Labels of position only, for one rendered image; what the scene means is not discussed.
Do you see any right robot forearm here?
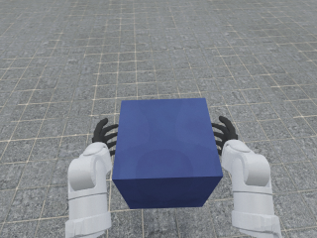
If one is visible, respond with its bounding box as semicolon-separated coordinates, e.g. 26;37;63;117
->
221;139;282;238

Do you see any carton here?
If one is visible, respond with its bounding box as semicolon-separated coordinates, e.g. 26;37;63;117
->
112;97;223;209

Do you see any left robot forearm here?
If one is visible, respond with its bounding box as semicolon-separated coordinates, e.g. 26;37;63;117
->
65;142;113;238

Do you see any robot right hand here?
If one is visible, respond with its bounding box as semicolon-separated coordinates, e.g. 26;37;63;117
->
211;116;238;156

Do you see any robot left hand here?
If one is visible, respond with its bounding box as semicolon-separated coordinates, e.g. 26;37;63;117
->
92;118;119;157

